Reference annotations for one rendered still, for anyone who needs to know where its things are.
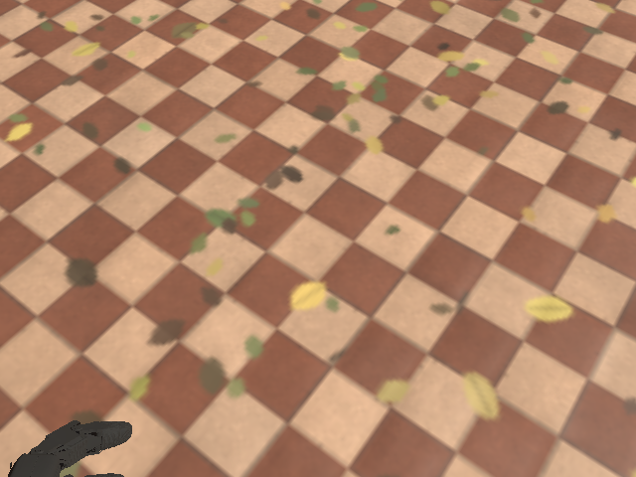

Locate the robot left hand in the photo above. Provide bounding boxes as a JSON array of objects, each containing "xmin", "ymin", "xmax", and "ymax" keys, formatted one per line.
[{"xmin": 8, "ymin": 420, "xmax": 132, "ymax": 477}]

